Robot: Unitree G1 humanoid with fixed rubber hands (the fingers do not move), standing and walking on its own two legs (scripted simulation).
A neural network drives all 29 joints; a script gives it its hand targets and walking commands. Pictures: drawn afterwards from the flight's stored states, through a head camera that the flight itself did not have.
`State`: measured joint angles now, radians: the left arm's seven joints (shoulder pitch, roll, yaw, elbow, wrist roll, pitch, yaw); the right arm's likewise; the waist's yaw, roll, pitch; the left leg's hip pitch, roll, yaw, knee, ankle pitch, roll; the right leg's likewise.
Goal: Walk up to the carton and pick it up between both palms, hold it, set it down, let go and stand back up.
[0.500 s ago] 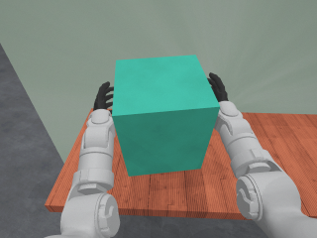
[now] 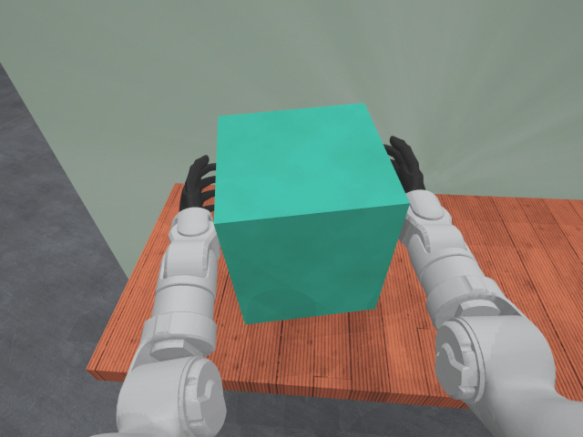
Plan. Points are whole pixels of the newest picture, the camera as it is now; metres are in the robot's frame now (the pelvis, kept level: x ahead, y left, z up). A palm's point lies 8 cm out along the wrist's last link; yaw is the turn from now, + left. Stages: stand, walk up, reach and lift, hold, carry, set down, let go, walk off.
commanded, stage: set down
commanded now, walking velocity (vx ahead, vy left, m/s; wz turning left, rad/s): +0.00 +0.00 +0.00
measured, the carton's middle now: (301, 218) +0.41 +0.05 +0.10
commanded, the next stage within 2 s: none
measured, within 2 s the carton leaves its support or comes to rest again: neither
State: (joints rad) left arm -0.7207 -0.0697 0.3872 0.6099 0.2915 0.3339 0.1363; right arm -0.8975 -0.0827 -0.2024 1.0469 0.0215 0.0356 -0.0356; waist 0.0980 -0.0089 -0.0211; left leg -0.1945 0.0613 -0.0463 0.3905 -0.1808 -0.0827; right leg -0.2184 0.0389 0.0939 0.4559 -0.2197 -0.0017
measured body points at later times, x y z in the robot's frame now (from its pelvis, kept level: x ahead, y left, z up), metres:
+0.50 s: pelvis +0.00 +0.00 +0.00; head +0.00 +0.00 +0.45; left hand +0.38 +0.20 +0.11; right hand +0.45 -0.09 +0.12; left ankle +0.02 +0.17 -0.74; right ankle +0.02 -0.11 -0.74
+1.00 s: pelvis +0.01 +0.00 +0.00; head +0.07 -0.01 +0.44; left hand +0.39 +0.21 +0.07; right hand +0.48 -0.09 +0.07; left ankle +0.02 +0.17 -0.74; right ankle +0.02 -0.11 -0.74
